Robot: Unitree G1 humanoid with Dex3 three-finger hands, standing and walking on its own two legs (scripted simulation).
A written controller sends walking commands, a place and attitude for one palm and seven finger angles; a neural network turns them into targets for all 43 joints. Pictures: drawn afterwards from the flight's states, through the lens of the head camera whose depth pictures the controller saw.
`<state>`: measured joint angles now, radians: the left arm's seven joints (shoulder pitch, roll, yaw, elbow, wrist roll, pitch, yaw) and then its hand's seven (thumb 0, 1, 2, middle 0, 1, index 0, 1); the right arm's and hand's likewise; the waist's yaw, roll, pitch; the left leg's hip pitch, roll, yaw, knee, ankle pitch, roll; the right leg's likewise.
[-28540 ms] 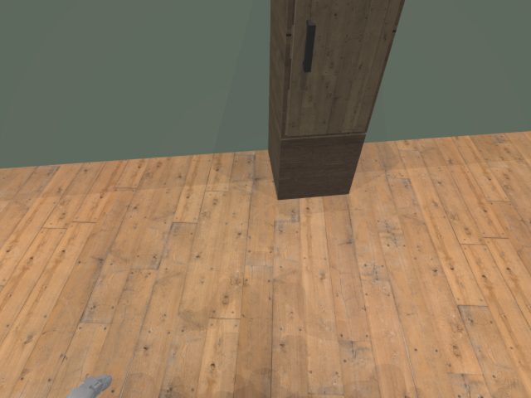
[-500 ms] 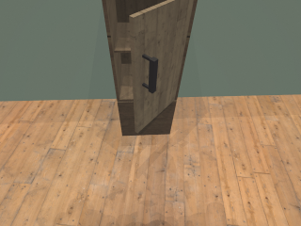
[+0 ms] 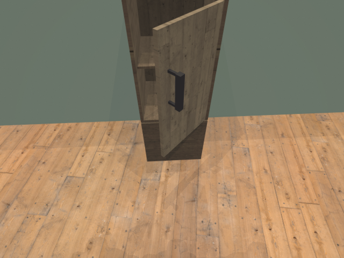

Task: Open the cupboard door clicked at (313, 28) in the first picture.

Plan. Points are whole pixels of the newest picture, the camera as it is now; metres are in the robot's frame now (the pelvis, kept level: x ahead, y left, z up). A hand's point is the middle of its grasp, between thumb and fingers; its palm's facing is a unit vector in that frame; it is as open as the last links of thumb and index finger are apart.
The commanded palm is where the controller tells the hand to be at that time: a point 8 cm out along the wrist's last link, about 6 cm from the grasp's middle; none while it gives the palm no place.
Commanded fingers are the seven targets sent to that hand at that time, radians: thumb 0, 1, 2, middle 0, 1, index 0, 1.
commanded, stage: let the arm hang, fingers relaxed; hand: left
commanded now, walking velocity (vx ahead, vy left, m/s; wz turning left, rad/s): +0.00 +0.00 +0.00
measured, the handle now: (175, 90) +0.63 +0.02 +0.04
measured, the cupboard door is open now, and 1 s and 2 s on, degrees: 45 45 45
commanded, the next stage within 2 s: look to check the result in 0.32 s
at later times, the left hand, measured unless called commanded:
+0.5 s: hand out of the picture +0.00 +0.15 -0.17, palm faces +0.05 -0.98 -0.18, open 7.3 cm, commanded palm none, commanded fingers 0.00 0.90 0.90 -0.20 -0.30 -0.20 -0.30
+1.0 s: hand out of the picture +0.03 +0.13 -0.17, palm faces +0.05 -0.98 -0.17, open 7.3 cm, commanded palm none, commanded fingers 0.00 0.90 0.90 -0.20 -0.30 -0.20 -0.30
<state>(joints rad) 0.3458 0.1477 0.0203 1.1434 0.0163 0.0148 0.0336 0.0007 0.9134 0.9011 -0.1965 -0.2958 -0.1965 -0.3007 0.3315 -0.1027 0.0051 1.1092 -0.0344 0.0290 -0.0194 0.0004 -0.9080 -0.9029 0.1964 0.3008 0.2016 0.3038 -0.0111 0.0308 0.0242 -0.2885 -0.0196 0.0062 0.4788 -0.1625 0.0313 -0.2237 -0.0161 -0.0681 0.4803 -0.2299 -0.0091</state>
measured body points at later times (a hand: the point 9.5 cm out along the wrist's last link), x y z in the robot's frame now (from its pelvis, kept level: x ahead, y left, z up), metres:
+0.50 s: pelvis +0.02 -0.01 +0.00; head +0.04 -0.01 +0.45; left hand +0.00 +0.20 -0.16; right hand +0.00 -0.21 -0.16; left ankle +0.06 +0.10 -0.74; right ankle +0.02 -0.12 -0.74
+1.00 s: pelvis +0.05 -0.02 +0.01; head +0.06 -0.03 +0.46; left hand +0.03 +0.19 -0.16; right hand +0.03 -0.23 -0.16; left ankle +0.06 +0.10 -0.74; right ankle +0.02 -0.12 -0.74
